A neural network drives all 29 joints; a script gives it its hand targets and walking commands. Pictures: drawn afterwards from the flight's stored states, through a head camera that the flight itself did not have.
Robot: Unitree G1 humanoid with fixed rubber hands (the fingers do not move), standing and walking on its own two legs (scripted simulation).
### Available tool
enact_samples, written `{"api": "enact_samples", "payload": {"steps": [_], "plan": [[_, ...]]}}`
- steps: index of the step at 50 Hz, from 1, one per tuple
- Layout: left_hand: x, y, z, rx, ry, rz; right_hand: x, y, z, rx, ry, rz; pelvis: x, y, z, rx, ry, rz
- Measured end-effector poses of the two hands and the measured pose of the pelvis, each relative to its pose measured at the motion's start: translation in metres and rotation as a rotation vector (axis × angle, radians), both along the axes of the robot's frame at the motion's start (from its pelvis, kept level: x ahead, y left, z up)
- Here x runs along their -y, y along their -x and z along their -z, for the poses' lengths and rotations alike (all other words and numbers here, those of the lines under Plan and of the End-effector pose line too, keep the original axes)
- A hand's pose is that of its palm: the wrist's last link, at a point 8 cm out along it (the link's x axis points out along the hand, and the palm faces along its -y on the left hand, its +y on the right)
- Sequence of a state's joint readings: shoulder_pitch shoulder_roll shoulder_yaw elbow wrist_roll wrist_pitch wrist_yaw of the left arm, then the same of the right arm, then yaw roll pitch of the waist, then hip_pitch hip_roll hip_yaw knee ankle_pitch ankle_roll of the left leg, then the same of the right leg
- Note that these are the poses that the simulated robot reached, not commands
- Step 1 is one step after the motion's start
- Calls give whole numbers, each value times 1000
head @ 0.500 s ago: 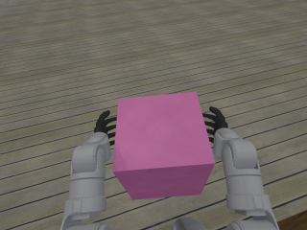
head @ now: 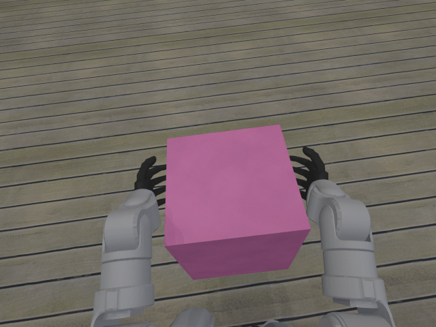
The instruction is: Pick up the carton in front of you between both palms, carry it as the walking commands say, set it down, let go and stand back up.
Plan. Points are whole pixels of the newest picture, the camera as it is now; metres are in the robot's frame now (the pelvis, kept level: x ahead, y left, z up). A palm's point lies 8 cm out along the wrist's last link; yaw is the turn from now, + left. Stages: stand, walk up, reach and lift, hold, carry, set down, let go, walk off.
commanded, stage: carry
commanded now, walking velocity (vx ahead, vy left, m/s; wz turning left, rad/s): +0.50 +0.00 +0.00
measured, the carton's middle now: (232, 209) +0.33 +0.01 -0.01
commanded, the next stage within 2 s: none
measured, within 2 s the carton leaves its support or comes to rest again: neither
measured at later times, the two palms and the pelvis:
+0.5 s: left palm (167, 80) +0.62 +0.17 +0.10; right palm (296, 79) +0.60 -0.13 +0.10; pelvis +0.29 +0.04 +0.02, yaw -2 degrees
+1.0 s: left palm (198, 45) +0.78 +0.11 +0.09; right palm (308, 41) +0.79 -0.19 +0.09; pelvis +0.55 -0.04 +0.02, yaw +2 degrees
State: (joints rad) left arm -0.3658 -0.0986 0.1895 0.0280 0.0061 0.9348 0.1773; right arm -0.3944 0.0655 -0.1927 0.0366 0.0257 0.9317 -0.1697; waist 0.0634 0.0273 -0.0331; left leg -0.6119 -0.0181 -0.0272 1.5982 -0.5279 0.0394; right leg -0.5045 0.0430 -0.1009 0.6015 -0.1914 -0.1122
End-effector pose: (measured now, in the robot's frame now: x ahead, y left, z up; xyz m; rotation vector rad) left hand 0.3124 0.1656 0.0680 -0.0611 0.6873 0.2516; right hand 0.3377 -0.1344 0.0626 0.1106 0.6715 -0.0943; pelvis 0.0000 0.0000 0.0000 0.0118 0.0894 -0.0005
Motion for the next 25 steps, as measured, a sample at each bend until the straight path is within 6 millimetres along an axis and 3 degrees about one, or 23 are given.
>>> {"api": "enact_samples", "payload": {"steps": [3,7,13,18,25], "plan": [[-6,-23,12,-22,7,-38,-7,-26,20,-26,-37,-8,3,-30,-1,-11,4,-11],[-8,-65,15,1,35,-39,-9,-64,25,-8,-26,-5,2,-75,-4,-14,4,-11],[-6,-146,10,31,56,6,-7,-134,10,25,13,35,-9,-156,-7,-8,9,2],[-8,-228,8,78,61,84,-8,-200,-6,76,72,77,-24,-233,7,31,8,14],[-5,-304,-28,61,49,143,-5,-260,-41,59,86,119,-38,-293,-16,34,33,40]]}}
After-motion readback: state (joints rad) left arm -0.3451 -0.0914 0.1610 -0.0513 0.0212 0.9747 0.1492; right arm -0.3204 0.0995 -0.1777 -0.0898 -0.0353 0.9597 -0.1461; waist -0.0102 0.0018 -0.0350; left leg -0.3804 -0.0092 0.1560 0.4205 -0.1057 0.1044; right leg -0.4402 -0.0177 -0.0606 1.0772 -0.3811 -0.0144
